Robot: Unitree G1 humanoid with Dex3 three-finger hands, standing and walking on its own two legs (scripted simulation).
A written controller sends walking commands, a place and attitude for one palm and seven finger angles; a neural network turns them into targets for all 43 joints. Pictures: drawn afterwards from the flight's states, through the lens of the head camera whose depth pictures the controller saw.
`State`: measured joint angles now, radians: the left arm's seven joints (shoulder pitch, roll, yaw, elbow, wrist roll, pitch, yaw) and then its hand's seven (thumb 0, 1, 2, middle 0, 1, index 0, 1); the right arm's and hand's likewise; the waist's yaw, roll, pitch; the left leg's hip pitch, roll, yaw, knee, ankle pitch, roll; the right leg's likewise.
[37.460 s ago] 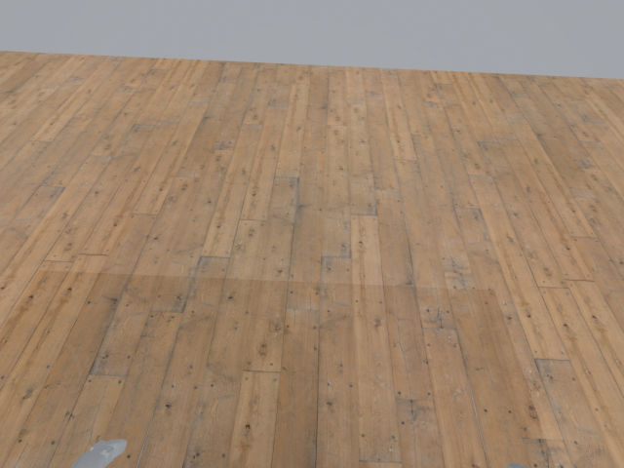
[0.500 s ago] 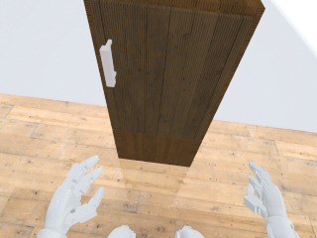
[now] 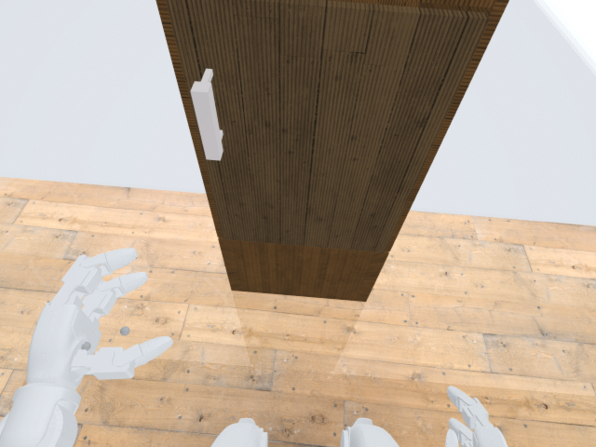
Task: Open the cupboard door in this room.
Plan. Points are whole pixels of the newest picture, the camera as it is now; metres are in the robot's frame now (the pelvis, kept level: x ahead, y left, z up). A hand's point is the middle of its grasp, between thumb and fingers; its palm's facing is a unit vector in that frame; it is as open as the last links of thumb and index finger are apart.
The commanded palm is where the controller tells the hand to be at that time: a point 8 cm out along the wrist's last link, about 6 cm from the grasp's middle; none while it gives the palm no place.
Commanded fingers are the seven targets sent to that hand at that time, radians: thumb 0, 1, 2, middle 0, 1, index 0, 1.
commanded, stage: raise the hand with hooked fingers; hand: left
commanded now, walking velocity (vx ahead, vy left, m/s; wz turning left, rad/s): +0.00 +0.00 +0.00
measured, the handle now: (211, 115) +0.59 +0.18 +0.08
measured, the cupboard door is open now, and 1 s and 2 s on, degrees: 0 0 0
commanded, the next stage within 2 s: move the hooked fingers beside the handle in 1.18 s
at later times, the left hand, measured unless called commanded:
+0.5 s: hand (111, 282) +0.29 +0.24 +0.08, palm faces +0.00 -1.00 -0.06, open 13.8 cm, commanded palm +0.26 +0.29 +0.09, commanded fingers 0.00 -0.50 0.30 -0.30 -1.20 -0.30 -1.20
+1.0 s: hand (106, 255) +0.31 +0.24 +0.11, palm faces +0.03 -1.00 -0.02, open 14.0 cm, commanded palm +0.28 +0.29 +0.11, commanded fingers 0.00 -0.50 0.30 -0.30 -1.20 -0.30 -1.20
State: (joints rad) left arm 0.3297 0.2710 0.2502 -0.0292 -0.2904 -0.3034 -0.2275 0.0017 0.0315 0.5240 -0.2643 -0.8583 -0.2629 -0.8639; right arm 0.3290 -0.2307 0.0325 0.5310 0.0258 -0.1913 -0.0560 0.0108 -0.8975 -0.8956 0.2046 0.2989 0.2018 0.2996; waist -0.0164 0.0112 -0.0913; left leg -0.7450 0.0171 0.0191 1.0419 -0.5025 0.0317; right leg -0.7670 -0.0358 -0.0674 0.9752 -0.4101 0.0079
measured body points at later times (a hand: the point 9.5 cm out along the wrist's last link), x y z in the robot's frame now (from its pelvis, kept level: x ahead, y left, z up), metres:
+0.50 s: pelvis +0.02 -0.02 +0.02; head +0.07 -0.02 +0.47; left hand +0.28 +0.29 +0.09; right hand +0.20 -0.25 -0.06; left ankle +0.01 +0.10 -0.67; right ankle +0.04 -0.13 -0.67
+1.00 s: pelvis +0.02 -0.03 +0.03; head +0.07 -0.03 +0.48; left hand +0.30 +0.30 +0.11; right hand +0.16 -0.29 -0.05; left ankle +0.01 +0.10 -0.67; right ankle +0.04 -0.13 -0.67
